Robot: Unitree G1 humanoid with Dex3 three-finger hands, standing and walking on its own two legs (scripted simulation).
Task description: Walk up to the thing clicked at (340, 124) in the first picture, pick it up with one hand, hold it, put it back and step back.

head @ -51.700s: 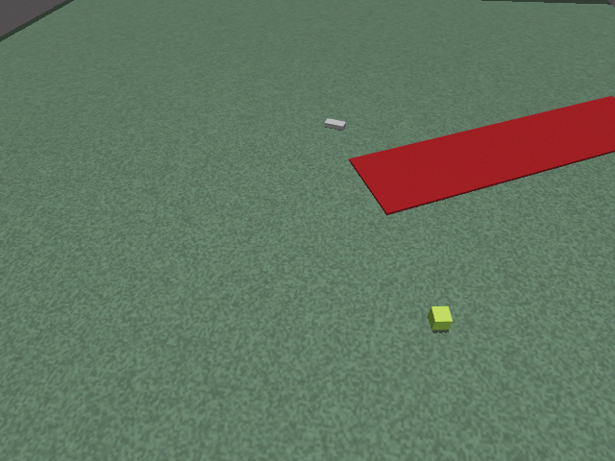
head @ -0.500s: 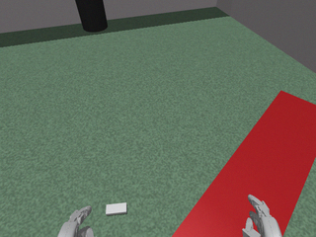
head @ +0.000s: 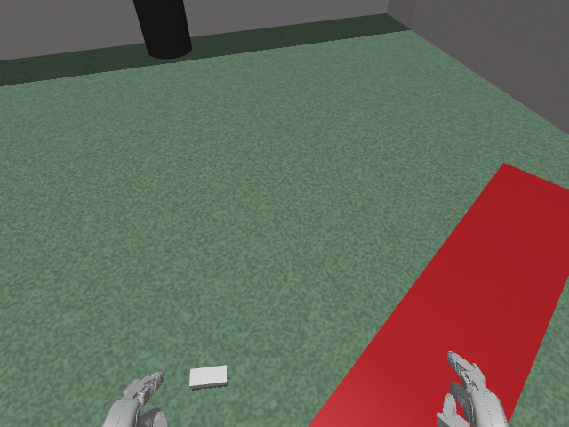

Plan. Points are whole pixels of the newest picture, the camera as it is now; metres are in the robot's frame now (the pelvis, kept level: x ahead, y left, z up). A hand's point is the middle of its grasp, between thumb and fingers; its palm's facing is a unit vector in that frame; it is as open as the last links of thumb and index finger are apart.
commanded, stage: home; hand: left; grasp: from above
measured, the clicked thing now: (209, 376) +0.44 +0.27 -0.71
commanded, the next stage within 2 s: stand in 0.24 s
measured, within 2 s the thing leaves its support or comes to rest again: neither
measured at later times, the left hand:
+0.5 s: hand out of the picture +0.15 +0.21 -0.09, palm faces +0.00 -0.95 -0.30, open 7.4 cm
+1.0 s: hand out of the picture +0.03 +0.24 -0.11, palm faces +0.04 -0.95 -0.32, open 7.4 cm
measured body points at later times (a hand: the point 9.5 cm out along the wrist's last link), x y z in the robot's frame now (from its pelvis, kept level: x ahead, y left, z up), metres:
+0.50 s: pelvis -0.01 +0.00 +0.02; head +0.02 +0.02 +0.46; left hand +0.14 +0.26 -0.07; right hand +0.14 -0.26 -0.08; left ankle +0.01 +0.11 -0.69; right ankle +0.01 -0.16 -0.68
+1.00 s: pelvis +0.00 +0.01 +0.06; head +0.00 +0.01 +0.51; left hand +0.03 +0.29 -0.09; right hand +0.08 -0.26 -0.08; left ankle +0.01 +0.11 -0.69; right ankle +0.01 -0.16 -0.68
